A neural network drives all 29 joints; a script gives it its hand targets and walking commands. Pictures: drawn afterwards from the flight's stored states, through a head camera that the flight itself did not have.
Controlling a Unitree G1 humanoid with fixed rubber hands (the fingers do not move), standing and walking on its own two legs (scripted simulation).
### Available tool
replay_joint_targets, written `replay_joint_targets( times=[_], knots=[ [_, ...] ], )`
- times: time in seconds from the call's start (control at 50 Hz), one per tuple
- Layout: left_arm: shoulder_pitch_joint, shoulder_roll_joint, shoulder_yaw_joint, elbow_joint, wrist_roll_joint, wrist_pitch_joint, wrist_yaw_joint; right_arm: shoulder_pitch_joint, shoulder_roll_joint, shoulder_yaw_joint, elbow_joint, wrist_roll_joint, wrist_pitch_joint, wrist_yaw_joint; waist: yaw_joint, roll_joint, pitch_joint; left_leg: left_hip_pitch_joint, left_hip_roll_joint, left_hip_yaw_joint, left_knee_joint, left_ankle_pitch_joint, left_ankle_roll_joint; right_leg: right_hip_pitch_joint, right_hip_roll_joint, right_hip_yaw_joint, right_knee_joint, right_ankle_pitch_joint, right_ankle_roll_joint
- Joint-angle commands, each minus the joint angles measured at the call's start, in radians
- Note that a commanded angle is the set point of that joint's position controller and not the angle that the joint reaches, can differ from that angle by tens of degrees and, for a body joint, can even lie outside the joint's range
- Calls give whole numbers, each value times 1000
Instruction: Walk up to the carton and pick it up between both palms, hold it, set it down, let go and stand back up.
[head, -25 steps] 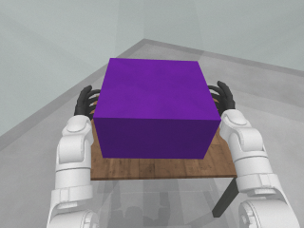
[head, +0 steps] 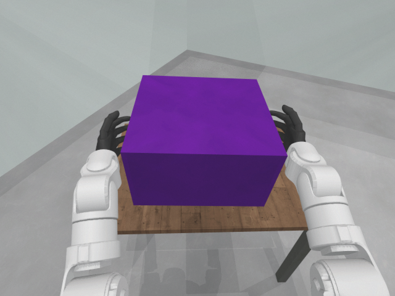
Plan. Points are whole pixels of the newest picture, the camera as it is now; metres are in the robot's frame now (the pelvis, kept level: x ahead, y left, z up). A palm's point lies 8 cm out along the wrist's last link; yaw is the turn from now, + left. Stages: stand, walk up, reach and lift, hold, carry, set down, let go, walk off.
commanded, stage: hold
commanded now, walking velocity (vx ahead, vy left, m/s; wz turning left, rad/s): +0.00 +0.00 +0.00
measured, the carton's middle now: (200, 137) +0.42 +0.00 +0.14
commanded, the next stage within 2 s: set down in 1.56 s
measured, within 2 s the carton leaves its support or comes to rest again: neither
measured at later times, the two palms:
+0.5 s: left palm (108, 151) +0.35 +0.18 +0.16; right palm (293, 144) +0.36 -0.18 +0.17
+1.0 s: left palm (108, 151) +0.35 +0.18 +0.16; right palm (293, 144) +0.36 -0.18 +0.17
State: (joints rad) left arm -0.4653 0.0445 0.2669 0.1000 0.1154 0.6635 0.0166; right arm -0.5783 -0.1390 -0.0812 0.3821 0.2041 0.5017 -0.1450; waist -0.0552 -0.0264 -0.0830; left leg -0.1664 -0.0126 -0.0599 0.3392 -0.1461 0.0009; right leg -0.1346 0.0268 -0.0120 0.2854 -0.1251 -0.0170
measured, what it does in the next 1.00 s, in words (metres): stands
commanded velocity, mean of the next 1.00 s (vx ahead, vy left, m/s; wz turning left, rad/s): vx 0.00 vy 0.00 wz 0.00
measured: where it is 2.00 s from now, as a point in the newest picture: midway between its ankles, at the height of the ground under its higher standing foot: outside the picture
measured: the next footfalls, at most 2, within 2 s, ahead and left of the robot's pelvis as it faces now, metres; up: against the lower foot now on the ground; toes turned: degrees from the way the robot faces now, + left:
none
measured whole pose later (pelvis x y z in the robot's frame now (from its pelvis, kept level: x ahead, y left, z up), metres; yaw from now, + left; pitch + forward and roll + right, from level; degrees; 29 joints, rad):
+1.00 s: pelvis +0.00 +0.00 +0.00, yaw +0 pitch -2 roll -1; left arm -0.47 0.04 0.27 0.10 0.12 0.67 0.02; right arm -0.58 -0.14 -0.08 0.38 0.21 0.50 -0.15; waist -0.05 -0.03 -0.08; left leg -0.17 -0.01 -0.06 0.34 -0.15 0.00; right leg -0.13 0.03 -0.01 0.29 -0.12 -0.02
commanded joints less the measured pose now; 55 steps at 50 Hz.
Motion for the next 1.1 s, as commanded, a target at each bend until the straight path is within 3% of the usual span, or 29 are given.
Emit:
replay_joint_targets(
  times=[0.0,1.08],
  knots=[
    [-856,-530,-583,-261,-186,-87,-152,-802,588,437,-400,135,-100,167,-6,60,-512,123,-36,33,-33,199,-38,189,22,-9,-1,239,29],
    [-854,-528,-585,-266,-187,-89,-151,-803,591,443,-413,138,-100,166,-3,58,-523,126,-36,33,-33,206,-36,192,22,-9,-1,246,30]
  ],
)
